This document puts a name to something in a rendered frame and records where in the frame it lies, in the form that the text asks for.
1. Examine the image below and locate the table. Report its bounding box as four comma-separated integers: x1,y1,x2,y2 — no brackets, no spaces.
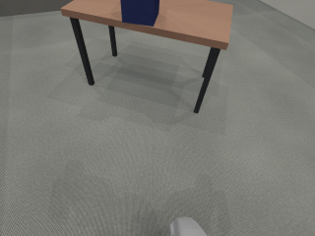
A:
60,0,233,114

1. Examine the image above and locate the carton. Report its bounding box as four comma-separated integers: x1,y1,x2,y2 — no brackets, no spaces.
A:
120,0,159,27

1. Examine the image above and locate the right robot thigh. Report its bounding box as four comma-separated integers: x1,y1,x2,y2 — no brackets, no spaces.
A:
169,216,207,236

